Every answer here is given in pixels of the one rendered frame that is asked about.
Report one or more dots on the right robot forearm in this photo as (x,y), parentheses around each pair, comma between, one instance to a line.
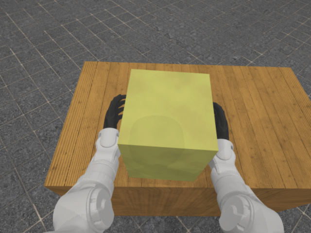
(226,179)

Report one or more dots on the carton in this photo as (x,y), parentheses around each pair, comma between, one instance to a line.
(168,129)

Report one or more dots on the robot left upper arm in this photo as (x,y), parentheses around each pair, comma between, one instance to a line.
(85,211)

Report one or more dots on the right robot hand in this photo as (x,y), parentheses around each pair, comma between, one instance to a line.
(220,122)

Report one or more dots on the pedestal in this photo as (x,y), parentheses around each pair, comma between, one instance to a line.
(269,124)

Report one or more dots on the left robot hand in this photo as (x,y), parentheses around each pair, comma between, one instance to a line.
(112,117)

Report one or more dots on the robot right upper arm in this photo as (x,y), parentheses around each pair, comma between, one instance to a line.
(241,214)

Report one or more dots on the left robot forearm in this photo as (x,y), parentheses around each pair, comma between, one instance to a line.
(103,167)

